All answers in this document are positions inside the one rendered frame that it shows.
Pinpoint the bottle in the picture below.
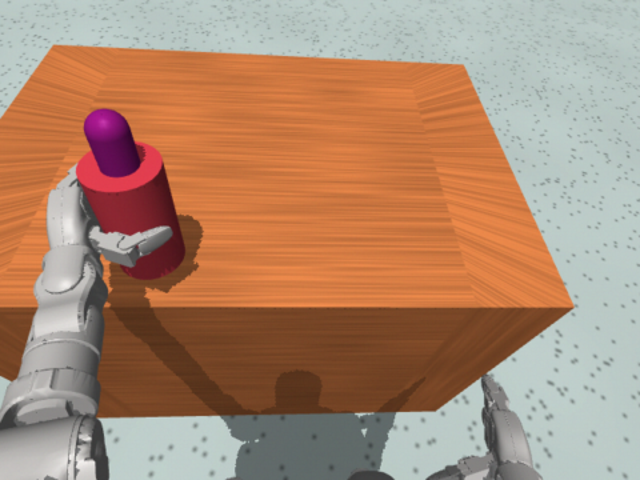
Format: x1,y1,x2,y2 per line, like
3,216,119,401
76,109,185,280

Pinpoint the right robot arm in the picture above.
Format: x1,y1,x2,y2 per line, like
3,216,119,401
494,463,543,480

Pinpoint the left robot arm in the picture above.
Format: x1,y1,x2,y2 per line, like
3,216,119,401
0,245,109,480

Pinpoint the right robot hand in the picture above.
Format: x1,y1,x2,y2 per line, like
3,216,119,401
426,374,533,480

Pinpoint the left robot hand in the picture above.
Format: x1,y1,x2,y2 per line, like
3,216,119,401
46,163,173,268

